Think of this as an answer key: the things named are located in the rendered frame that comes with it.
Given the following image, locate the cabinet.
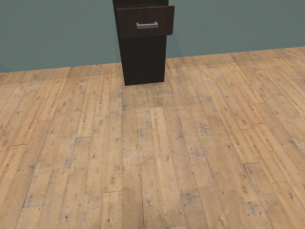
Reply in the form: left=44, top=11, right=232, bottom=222
left=112, top=0, right=169, bottom=86

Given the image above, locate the handle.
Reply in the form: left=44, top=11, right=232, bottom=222
left=136, top=21, right=158, bottom=29

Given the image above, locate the drawer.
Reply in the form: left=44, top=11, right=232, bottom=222
left=116, top=4, right=174, bottom=39

